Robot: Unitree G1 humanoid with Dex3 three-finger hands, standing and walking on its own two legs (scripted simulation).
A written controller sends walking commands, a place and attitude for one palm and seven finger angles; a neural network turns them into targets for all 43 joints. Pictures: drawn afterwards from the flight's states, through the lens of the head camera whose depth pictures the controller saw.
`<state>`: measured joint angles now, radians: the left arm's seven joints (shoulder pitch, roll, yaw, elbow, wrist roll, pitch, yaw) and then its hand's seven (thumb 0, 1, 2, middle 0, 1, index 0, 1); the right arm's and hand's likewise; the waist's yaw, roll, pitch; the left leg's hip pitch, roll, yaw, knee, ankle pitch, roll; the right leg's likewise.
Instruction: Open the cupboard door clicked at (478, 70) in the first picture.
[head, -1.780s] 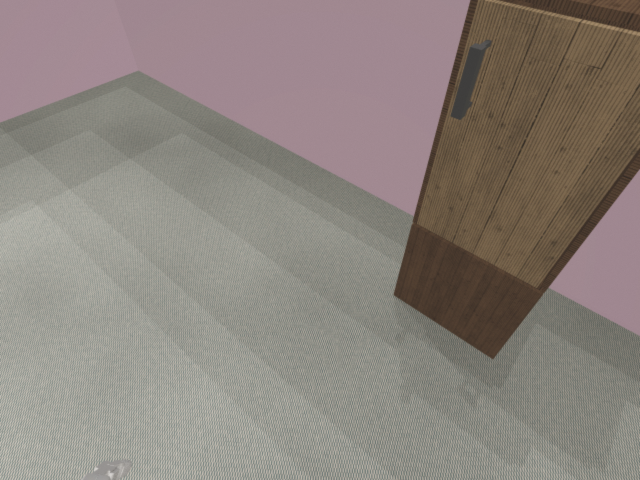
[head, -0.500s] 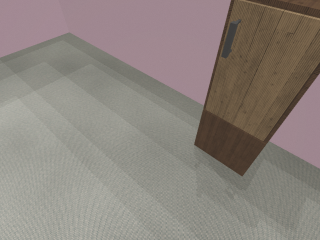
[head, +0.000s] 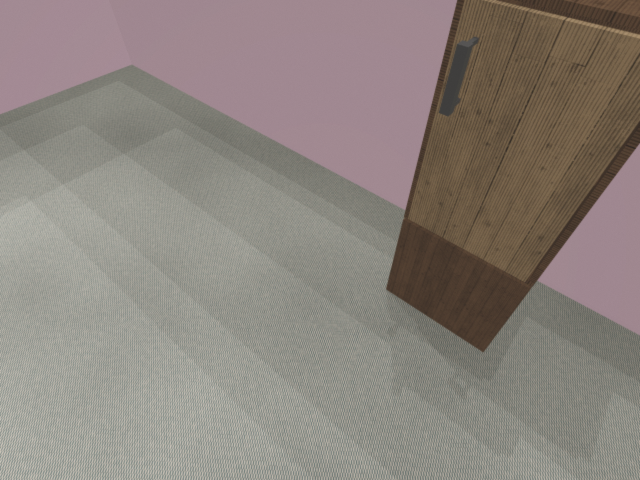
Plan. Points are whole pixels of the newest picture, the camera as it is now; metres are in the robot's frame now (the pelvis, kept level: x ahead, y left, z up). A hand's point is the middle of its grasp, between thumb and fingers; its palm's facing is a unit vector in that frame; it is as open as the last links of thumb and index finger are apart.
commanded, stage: turn to face it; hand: left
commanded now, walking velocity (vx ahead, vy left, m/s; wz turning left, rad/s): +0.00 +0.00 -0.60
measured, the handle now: (459, 76) +0.84 -0.22 +0.11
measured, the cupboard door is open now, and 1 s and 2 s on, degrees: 0 0 0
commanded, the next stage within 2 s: take the last steps up to it in 1.02 s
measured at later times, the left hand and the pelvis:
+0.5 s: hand out of the picture +0.04 +0.15 -0.16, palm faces -0.19 -0.94 -0.27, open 7.4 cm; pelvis -0.03 -0.04 +0.00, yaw -15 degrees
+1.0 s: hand out of the picture +0.12 +0.19 -0.17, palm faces -0.41 -0.88 -0.23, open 7.4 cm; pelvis -0.05 +0.03 +0.00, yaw -28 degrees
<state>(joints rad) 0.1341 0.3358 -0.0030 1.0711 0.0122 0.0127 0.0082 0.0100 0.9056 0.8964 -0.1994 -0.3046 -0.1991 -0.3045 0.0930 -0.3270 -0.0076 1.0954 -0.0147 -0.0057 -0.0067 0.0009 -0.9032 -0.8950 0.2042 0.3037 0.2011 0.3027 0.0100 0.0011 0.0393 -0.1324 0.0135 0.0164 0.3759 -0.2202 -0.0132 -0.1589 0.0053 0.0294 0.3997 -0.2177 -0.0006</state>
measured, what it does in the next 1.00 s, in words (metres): steps on the spot, turning right: left foot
